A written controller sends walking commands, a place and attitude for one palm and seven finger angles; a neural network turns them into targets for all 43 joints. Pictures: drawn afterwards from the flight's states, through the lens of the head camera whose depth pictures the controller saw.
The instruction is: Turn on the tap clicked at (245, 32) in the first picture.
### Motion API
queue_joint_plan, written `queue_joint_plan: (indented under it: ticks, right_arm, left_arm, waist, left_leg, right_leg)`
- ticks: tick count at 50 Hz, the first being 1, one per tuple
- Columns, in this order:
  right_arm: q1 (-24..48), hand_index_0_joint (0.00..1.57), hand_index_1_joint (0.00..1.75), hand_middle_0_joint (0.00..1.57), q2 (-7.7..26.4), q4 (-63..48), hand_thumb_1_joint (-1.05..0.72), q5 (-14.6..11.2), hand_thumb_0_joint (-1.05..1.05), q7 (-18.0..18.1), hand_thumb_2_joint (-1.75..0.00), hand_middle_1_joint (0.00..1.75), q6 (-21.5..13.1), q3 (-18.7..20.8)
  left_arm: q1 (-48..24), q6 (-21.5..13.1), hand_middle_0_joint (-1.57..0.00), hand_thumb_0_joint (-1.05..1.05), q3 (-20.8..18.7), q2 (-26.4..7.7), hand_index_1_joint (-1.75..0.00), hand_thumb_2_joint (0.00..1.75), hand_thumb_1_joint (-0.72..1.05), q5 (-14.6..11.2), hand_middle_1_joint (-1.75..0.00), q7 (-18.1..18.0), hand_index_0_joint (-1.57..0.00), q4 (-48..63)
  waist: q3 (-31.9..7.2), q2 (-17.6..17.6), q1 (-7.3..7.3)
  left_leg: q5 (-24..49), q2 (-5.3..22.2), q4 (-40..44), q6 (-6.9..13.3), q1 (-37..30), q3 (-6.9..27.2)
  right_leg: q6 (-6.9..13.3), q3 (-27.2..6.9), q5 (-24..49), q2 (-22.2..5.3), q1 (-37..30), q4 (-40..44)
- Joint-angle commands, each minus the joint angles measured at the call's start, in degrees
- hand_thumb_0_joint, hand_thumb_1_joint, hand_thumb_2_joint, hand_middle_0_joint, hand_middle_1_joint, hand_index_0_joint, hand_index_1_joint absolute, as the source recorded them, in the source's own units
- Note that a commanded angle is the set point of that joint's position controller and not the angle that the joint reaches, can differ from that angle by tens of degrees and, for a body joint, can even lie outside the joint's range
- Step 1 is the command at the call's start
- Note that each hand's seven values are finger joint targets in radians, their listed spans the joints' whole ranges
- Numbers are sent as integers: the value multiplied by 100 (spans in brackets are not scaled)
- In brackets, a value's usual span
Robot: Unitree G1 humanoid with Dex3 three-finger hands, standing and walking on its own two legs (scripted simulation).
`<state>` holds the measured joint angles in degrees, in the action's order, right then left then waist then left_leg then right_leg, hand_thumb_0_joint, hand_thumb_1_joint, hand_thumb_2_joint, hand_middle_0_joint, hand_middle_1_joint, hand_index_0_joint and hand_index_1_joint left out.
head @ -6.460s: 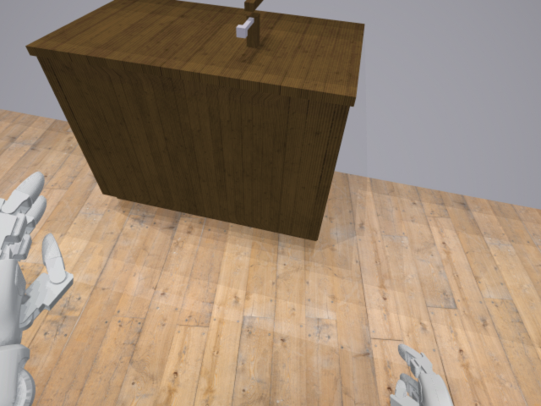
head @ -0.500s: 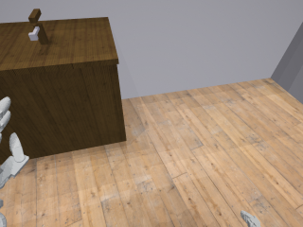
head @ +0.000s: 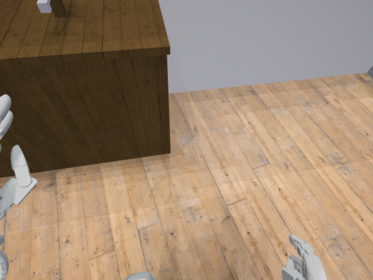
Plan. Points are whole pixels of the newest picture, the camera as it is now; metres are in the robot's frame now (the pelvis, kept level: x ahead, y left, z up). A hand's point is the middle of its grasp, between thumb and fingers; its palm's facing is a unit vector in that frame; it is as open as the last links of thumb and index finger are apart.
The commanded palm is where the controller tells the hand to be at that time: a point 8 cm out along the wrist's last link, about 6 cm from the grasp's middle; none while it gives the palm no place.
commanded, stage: take the last steps up to it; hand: left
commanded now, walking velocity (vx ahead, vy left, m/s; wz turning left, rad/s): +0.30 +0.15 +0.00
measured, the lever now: (44, 6) +0.80 +0.51 +0.12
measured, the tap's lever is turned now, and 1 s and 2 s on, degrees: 0 0 0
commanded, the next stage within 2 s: come to a stop and stand still in 1.36 s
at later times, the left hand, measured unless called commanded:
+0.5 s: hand (37, 117) +0.34 +0.29 +0.16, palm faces +0.38 -0.80 -0.47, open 7.4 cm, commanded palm +0.28 +0.33 +0.19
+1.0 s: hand (19, 52) +0.46 +0.36 +0.20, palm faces +0.31 -0.83 -0.47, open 7.4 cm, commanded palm +0.41 +0.42 +0.19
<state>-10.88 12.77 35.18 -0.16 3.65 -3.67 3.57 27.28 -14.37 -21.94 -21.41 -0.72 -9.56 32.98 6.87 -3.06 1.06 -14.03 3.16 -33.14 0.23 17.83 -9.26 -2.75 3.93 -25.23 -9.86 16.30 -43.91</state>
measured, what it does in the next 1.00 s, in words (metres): walks ahead: right foot, then left foot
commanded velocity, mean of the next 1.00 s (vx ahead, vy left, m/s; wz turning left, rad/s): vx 0.28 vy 0.12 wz -0.03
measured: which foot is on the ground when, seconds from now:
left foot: down 0.00-0.28, up 0.30-0.64, down 0.66-1.00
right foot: up 0.00-0.26, down 0.28-0.66, up 0.68-1.00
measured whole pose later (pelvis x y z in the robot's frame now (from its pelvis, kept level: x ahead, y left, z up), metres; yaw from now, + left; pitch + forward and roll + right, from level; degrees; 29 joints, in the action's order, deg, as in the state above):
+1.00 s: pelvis +0.24 +0.15 +0.01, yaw -3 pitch +2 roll +0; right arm -12.2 6.1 35.4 0.0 2.0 -5.8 -2.0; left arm 30.1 -13.5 -22.1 -23.1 -1.8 -7.9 35.1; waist 3.2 0.2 -0.1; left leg -14.8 2.6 -27.6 2.8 14.6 -11.8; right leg -1.4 8.0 -20.5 -3.5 26.5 -46.7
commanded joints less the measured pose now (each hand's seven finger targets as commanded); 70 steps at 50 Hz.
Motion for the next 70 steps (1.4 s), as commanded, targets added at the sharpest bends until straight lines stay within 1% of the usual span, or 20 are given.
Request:
queue_joint_plan:
  ticks: [1, 8, 12, 13, 14, 15, 18, 22, 31, 32, 33, 34, 36, 42, 53, 55, 57, 60, 64, 70]
  right_arm:
    - [320, 20, 30, 20, 507, -785, -90, -11, 0, -53, -90, 30, -381, 118]
    - [307, 20, 30, 20, 452, -736, -90, -62, 0, -151, -90, 30, -498, -1]
    - [365, 20, 30, 20, 463, -695, -90, -84, 0, -50, -90, 30, -283, -28]
    - [362, 20, 30, 20, 420, -688, -90, -87, 0, -52, -90, 30, -217, -21]
    - [437, 20, 30, 20, 360, -802, -90, -36, 0, -74, -90, 30, -175, -23]
    - [556, 20, 30, 20, 438, -831, -90, -23, 0, -111, -90, 30, -162, -10]
    - [532, 20, 30, 20, 415, -620, -90, -11, 0, -168, -90, 30, -70, -33]
    - [651, 20, 30, 20, 448, -629, -90, 15, 0, -174, -90, 30, -43, -94]
    - [261, 20, 30, 20, 359, -933, -90, 34, 0, -22, -90, 30, -221, 77]
    - [116, 20, 30, 20, 464, -935, -90, -37, 0, 29, -90, 30, -233, 163]
    - [160, 20, 30, 20, 640, -969, -90, -47, 0, 24, -90, 30, -218, 221]
    - [159, 20, 30, 20, 648, -1021, -90, -55, 0, -7, -90, 30, -237, 213]
    - [401, 20, 30, 20, 557, -899, -90, -23, 0, -42, -90, 30, -296, 95]
    - [312, 20, 30, 20, 453, -794, -90, -70, 0, -181, -90, 30, -502, 9]
    - [323, 20, 30, 20, 453, -742, -90, -16, 0, 44, -90, 30, -376, -164]
    - [299, 20, 30, 20, 450, -724, -90, -54, 0, 22, -90, 30, -292, -152]
    - [397, 20, 30, 20, 389, -857, -90, -54, 0, -62, -90, 30, -289, -159]
    - [413, 20, 30, 20, 429, -688, -90, -14, 0, -112, -90, 30, -197, -152]
    - [544, 20, 30, 20, 379, -757, -90, 31, 0, -48, -90, 30, -89, -188]
    - [389, 20, 30, 20, 322, -1045, -90, 30, 0, -11, -90, 30, -134, -101]
  left_arm:
    - [-416, -370, -20, 0, -719, -1137, -30, 90, 90, 27, -30, -67, -20, 1228]
    - [346, -280, -20, 0, -675, -910, -30, 90, 90, -108, -30, -10, -20, 1317]
    - [415, -61, -20, 0, -811, -969, -30, 90, 90, -148, -30, 41, -20, 505]
    - [230, -53, -20, 0, -804, -1036, -30, 90, 90, -78, -30, 60, -20, 439]
    - [161, -70, -20, 0, -963, -1211, -30, 90, 90, -47, -30, 75, -20, 222]
    - [35, -93, -20, 0, -1117, -1253, -30, 90, 90, -154, -30, 65, -20, 78]
    - [-67, -264, -20, 0, -871, -1038, -30, 90, 90, -141, -30, 153, -20, 127]
    - [-563, -453, -20, 0, -497, -1012, -30, 90, 90, -43, -30, 125, -20, 826]
    - [-217, -347, -20, 0, -869, -1097, -30, 90, 90, -45, -30, -132, -20, 1245]
    - [-168, -360, -20, 0, -731, -944, -30, 90, 90, -64, -30, -107, -20, 1096]
    - [-341, -426, -20, 0, -690, -872, -30, 90, 90, -83, -30, -106, -20, 1290]
    - [-435, -465, -20, 0, -687, -955, -30, 90, 90, -63, -30, -114, -20, 1188]
    - [-659, -464, -20, 0, -912, -1289, -30, 90, 90, -86, -30, -64, -20, 675]
    - [-147, -352, -20, 0, -597, -918, -30, 90, 90, -125, -30, 72, -20, 1606]
    - [-251, 12, -20, 0, -713, -971, -30, 90, 90, -136, -30, -2, -20, 547]
    - [-399, 23, -20, 0, -593, -931, -30, 90, 90, -54, -30, 2, -20, 322]
    - [-571, 25, -20, 0, -452, -893, -30, 90, 90, -64, -30, 6, -20, 121]
    - [-406, -134, -20, 0, -579, -1019, -30, 90, 90, -48, -30, 6, -20, 303]
    - [-578, -344, -20, 0, -634, -1161, -30, 90, 90, -24, -30, -36, -20, 994]
    - [213, -241, -20, 0, -888, -1102, -30, 90, 90, -147, -30, -135, -20, 996]
  waist:
    - [-1297, 1809, -219]
    - [-1305, 1686, -180]
    - [-1636, 705, -47]
    - [-1702, -105, -42]
    - [-1647, -1377, -53]
    - [-1419, -1339, -14]
    - [-862, -233, -101]
    - [-877, -233, -167]
    - [-1460, -258, -90]
    - [-1593, 560, -218]
    - [-1687, 2068, -249]
    - [-1680, 2402, -196]
    - [-1318, 1825, -188]
    - [-1448, 1603, -113]
    - [-1400, 942, -111]
    - [-1623, 144, -98]
    - [-1428, -1284, -59]
    - [-892, -40, -100]
    - [-967, -63, -128]
    - [-1369, -254, 84]
  left_leg:
    - [1780, 1877, 1386, 1430, -1818, 2456]
    - [2373, 1183, 1185, 824, -1366, 924]
    - [2064, 991, -261, 527, -537, 543]
    - [1248, 682, -1396, 382, 316, 229]
    - [-1118, -126, -2901, 87, 1876, 68]
    - [-1702, -113, -3981, -32, 2432, 838]
    - [-787, 314, -4391, -177, 2579, 1222]
    - [-149, 426, -3104, -190, 1961, 805]
    - [575, -205, 584, -95, -663, -439]
    - [596, 12, 845, -6, -1442, -85]
    - [1071, 1051, 1093, 414, -2102, 1357]
    - [1725, 1917, 1403, 954, -2112, 2791]
    - [301, 2044, 1689, 1280, -1152, 2743]
    - [1500, 1369, 1512, 988, -1213, 1219]
    - [1535, 1355, 819, 560, -1048, 788]
    - [1113, 905, -642, 371, -95, 430]
    - [-1804, -236, -3067, -74, 1859, 377]
    - [-1095, 186, -3589, -233, 1982, 987]
    - [-421, 191, -2328, -192, 1213, 593]
    - [-213, -83, -429, -134, 632, 28]
  right_leg:
    - [197, -92, -975, 321, 2051, -2528]
    - [140, 665, 368, 659, 935, 39]
    - [274, 704, 1363, 736, -977, 1771]
    - [554, -198, 1745, 20, -1751, 1969]
    - [1205, -2543, 2496, -1288, -2464, 2312]
    - [1498, -3492, 2297, -2034, -2201, 2723]
    - [1294, -2146, 1937, -1545, -1376, 2685]
    - [967, -466, 2749, -1009, -783, 2597]
    - [663, 93, 2725, -455, -864, 1304]
    - [497, 222, 2286, -237, -412, 258]
    - [219, 585, 155, 404, 734, -1145]
    - [212, 217, -1461, 792, 1509, -2419]
    - [253, -197, -937, 407, 1859, -3055]
    - [128, 118, 330, 404, 1812, -1797]
    - [219, 603, 706, 901, -11, 1397]
    - [566, -278, 1781, 325, -1231, 1997]
    - [1682, -3203, 3297, -1586, -1949, 2517]
    - [1440, -2029, 3186, -1216, -1262, 2535]
    - [1130, -622, 3613, -757, -662, 2551]
    - [1129, -695, 3954, -622, -1453, 2167]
